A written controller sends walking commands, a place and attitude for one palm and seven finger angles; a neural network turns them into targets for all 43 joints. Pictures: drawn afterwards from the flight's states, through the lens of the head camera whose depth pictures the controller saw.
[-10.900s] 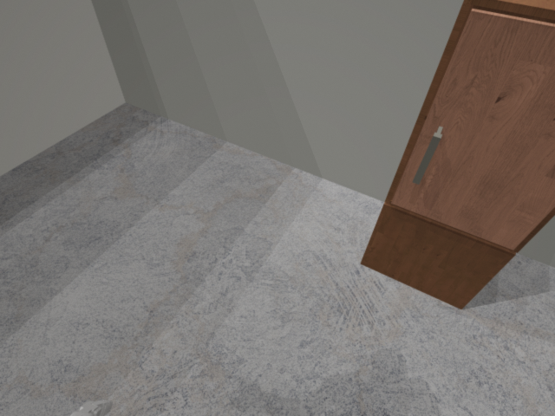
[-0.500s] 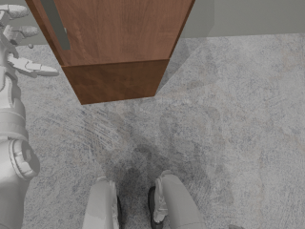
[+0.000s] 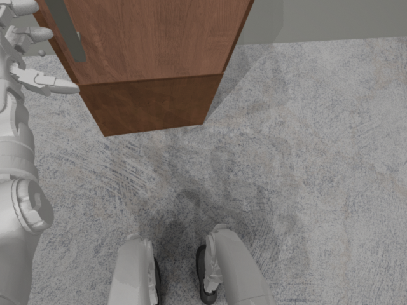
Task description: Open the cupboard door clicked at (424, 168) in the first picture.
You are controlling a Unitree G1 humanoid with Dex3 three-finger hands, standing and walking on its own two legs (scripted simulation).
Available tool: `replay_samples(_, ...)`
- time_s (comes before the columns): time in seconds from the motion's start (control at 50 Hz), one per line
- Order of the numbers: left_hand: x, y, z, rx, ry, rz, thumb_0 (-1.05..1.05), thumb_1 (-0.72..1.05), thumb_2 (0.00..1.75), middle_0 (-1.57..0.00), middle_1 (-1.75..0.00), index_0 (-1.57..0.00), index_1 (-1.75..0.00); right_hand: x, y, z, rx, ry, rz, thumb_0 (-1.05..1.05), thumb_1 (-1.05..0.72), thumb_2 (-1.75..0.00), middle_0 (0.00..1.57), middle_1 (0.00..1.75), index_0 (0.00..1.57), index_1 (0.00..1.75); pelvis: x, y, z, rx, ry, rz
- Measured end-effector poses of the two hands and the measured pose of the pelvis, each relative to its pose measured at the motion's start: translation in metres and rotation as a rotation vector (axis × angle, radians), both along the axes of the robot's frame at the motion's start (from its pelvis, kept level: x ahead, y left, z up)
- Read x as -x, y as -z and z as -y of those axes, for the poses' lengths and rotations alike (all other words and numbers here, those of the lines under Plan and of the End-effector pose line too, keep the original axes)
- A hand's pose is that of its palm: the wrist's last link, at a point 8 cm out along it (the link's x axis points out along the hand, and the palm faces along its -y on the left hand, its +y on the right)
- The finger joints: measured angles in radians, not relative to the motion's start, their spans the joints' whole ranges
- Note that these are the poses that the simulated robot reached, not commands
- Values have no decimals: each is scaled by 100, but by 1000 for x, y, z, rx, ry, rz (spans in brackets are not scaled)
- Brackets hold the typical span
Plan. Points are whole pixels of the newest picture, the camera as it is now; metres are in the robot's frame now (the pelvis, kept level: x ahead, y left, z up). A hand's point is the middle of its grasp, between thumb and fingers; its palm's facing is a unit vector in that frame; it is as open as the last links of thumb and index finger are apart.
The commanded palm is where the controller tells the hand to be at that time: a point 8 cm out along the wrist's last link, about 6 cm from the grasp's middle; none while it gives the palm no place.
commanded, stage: slide the fingers in behind the handle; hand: left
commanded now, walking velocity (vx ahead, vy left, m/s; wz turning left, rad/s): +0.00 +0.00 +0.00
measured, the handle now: (64, 15) +0.61 +0.20 +0.05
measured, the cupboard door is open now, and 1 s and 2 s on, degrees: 0 0 0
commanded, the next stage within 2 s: close the thumb around the handle in 1.34 s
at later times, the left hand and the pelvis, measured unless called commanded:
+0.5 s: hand (66, 48) +0.55 +0.19 +0.04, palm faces +0.11 -0.99 -0.01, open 14.0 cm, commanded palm +0.53 +0.21 +0.04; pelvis +0.00 +0.00 +0.00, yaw +1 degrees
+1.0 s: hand (85, 48) +0.55 +0.16 +0.04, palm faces +0.12 -0.99 +0.01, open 14.0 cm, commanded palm +0.53 +0.19 +0.04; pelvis +0.00 -0.01 +0.00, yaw +1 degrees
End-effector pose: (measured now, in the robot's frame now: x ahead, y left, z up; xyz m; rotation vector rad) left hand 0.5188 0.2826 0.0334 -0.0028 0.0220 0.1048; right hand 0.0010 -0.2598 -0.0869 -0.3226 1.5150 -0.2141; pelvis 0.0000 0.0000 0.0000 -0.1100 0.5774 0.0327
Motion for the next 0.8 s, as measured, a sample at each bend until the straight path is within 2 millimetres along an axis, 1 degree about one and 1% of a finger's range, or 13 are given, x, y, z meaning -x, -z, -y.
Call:
replay_samples(0.08,-3,2,6,6,-11,-3,-1,-50,30,-30,-120,-30,-120,-4,-2,2,7,-3,15,0,-91,-90,21,30,20,30,-1,-1,1,0,0,-2)
replay_samples(0.22,-3,-6,15,-19,-10,23,-1,-50,30,-30,-120,-30,-120,-11,-2,1,-10,-2,31,0,-91,-90,21,30,20,30,-4,-3,1,-4,1,6)
replay_samples(0.38,-2,-1,25,-2,-15,-10,-1,-50,30,-30,-120,-30,-120,-16,1,0,-28,-11,42,0,-91,-90,21,30,20,30,-4,-4,3,-10,-2,8)
replay_samples(0.56,-10,-2,41,-8,-4,29,-1,-50,30,-30,-120,-30,-120,-12,5,3,-26,0,32,0,-91,-90,21,30,20,30,-4,0,5,-13,1,0)
replay_samples(0.68,-6,2,43,-6,-18,-1,-1,-50,30,-30,-120,-30,-120,-8,4,1,-40,12,29,0,-91,-90,21,30,20,30,-4,-3,6,-18,6,6)
replay_samples(0.8,-1,-6,47,-12,-23,32,-1,-50,30,-30,-120,-30,-120,-7,3,0,-49,8,27,0,-91,-90,21,30,20,30,-4,-5,7,-21,1,11)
